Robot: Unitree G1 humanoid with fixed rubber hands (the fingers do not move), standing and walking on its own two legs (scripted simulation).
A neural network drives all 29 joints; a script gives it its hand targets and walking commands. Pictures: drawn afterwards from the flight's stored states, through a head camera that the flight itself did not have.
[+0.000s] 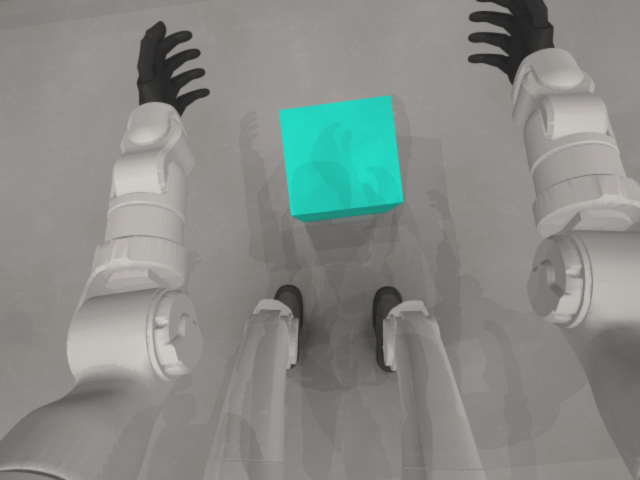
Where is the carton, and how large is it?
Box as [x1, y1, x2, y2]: [279, 95, 403, 221]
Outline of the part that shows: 390,95 279,110 289,202 292,216 302,221 383,212 389,210 403,201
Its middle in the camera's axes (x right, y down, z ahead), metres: +0.04 -0.15 +0.85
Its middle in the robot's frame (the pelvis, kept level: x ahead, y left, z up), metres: +0.51 +0.01 -0.52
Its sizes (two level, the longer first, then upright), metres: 0.210 0.200 0.250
